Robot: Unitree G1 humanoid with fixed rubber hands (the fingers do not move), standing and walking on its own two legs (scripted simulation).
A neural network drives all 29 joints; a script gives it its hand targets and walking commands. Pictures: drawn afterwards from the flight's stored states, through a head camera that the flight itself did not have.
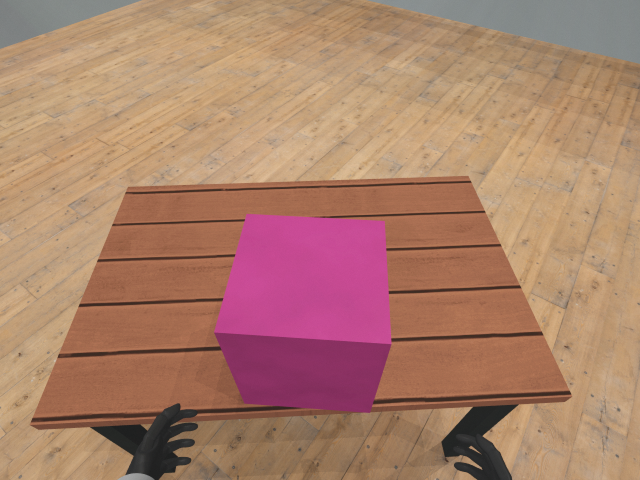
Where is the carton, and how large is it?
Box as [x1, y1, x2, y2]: [214, 214, 391, 412]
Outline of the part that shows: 246,214 214,331 244,403 369,412 391,343 384,221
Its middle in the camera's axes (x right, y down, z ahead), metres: -0.01 +0.12 +0.61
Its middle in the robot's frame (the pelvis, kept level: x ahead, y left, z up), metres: +0.38 +0.03 -0.07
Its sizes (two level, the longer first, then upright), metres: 0.210 0.200 0.250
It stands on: a table, 0.57 m high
